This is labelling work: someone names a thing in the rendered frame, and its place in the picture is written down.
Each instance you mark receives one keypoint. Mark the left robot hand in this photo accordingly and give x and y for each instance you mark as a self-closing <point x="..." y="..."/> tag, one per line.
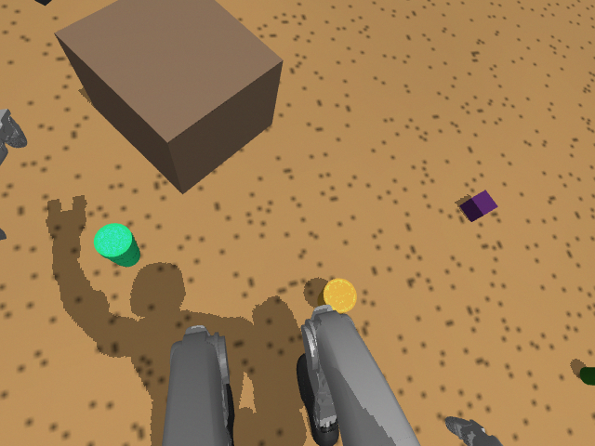
<point x="12" y="135"/>

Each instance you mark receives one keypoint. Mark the right robot hand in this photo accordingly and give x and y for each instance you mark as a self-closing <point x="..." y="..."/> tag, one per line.
<point x="470" y="432"/>

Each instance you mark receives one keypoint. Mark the right robot foot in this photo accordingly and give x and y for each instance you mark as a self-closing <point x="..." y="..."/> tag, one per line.
<point x="323" y="436"/>

